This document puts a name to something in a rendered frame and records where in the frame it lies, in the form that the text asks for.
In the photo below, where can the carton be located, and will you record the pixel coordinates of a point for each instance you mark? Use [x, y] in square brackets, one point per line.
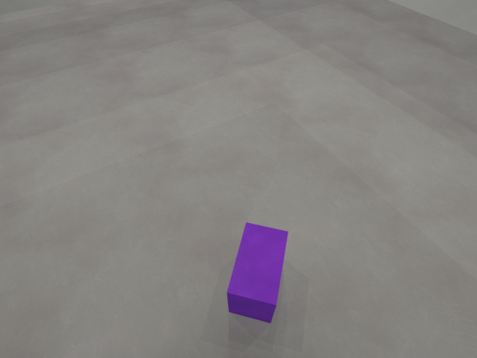
[254, 284]

